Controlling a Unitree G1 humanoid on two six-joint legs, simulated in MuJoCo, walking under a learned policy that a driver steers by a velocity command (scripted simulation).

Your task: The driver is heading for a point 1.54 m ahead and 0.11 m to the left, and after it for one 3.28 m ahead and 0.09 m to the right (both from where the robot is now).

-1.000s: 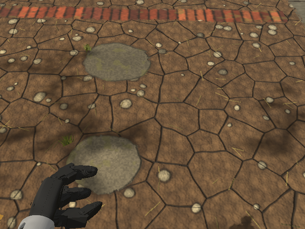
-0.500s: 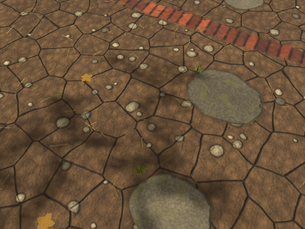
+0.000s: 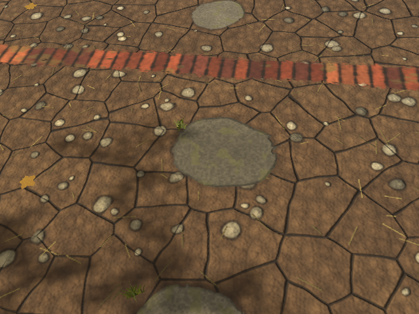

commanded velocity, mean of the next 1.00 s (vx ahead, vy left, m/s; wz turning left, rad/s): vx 0.00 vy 0.00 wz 0.23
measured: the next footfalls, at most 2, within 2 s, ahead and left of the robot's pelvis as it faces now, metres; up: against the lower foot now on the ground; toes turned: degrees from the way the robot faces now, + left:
left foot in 0.58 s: +0.08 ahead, +0.11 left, +0.00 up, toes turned +0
right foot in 1.08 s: +0.23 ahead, -0.07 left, +0.00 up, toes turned +27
